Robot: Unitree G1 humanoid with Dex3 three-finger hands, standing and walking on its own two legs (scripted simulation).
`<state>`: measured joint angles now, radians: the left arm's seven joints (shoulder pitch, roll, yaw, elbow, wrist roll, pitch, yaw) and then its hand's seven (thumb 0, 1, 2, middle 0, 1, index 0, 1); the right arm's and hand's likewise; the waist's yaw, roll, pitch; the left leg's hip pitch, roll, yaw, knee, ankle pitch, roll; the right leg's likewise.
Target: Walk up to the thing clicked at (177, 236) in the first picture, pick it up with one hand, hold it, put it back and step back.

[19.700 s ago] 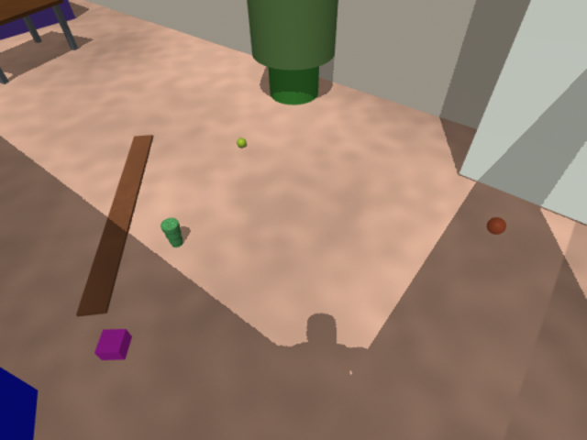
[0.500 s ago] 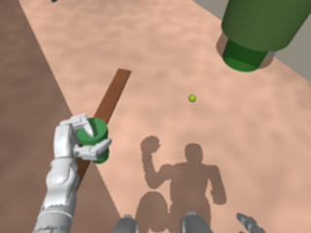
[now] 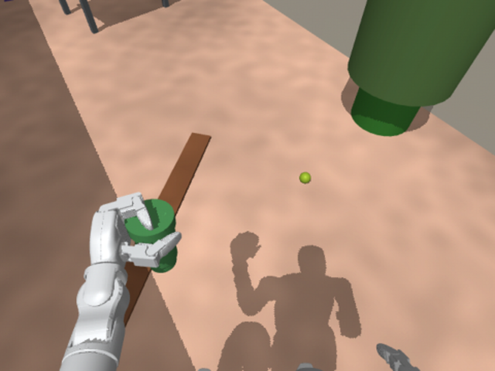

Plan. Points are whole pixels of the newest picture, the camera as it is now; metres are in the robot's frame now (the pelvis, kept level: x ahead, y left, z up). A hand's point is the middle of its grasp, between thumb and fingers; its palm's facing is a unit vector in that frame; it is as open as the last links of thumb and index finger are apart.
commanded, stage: lift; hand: left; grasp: from the side
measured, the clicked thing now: (156, 240) +0.35 +0.17 -0.01
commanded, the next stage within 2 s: hold in 0.10 s
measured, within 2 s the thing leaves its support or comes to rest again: neither
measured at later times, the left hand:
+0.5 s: hand (153, 225) +0.34 +0.16 +0.06, palm faces +0.13 -0.99 -0.02, open 6.0 cm
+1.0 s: hand (148, 232) +0.32 +0.16 +0.08, palm faces +0.13 -0.99 -0.02, open 6.0 cm
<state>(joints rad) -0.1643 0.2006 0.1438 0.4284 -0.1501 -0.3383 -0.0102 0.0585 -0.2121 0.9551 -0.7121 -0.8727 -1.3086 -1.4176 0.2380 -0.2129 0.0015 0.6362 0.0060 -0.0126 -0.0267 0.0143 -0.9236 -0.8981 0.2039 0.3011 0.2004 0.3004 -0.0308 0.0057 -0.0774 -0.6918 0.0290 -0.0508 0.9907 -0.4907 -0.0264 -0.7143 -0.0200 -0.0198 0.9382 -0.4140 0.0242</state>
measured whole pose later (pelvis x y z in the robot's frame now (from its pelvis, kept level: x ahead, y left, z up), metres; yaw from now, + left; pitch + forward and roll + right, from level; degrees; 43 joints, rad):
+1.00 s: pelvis +0.00 -0.01 +0.02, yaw +0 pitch +5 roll -1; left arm -0.07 0.18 0.13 0.36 -0.16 -0.32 -0.02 0.05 -0.19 0.92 -0.70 -0.89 -1.31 -1.40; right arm 0.22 -0.22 0.00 0.64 0.01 -0.01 -0.02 0.02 -0.93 -0.90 0.20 0.30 0.20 0.30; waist -0.02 0.01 -0.04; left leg -0.50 0.03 -0.05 0.85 -0.44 -0.03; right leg -0.54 -0.02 -0.02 0.82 -0.37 0.02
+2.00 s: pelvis +0.00 -0.01 +0.02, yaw +0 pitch +5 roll -1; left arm -0.08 0.18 0.13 0.36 -0.15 -0.33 -0.02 0.05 -0.17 0.90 -0.69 -0.90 -1.29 -1.36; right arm 0.22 -0.22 0.00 0.66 0.01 -0.04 -0.02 0.02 -0.92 -0.90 0.20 0.30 0.20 0.30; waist -0.02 0.01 -0.03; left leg -0.51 0.03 -0.05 0.85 -0.43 -0.03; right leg -0.53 -0.02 -0.02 0.81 -0.37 0.02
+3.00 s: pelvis +0.00 +0.00 +0.02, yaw +0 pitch +5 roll -1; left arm -0.09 0.18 0.14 0.38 -0.15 -0.33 -0.02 0.05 -0.18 0.91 -0.69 -0.90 -1.27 -1.34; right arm 0.22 -0.21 0.00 0.66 0.01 -0.03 -0.01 0.02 -0.92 -0.90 0.20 0.30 0.20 0.30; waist -0.02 0.02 -0.04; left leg -0.51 0.03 -0.05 0.85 -0.44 -0.03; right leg -0.53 -0.02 -0.02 0.81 -0.37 0.02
